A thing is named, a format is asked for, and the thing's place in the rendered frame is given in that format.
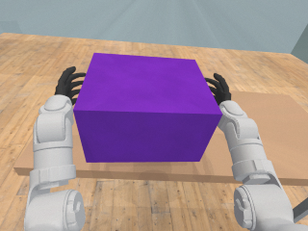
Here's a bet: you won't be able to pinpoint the table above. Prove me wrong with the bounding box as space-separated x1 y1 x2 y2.
13 78 308 223

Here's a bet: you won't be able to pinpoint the carton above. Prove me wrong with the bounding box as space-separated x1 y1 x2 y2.
73 53 222 163

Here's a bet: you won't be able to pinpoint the left robot hand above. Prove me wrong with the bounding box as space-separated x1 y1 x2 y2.
54 66 86 106

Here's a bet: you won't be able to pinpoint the left robot upper arm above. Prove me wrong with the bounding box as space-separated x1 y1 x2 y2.
25 189 86 231

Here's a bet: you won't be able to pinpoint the robot left forearm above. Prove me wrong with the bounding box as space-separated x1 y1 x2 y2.
23 94 76 231

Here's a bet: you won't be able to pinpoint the robot right forearm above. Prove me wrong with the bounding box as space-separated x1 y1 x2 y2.
218 100 294 221

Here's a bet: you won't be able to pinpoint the right robot hand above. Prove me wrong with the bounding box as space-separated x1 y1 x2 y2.
204 73 232 105

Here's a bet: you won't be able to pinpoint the right robot upper arm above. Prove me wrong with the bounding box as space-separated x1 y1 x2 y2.
234 184 308 231

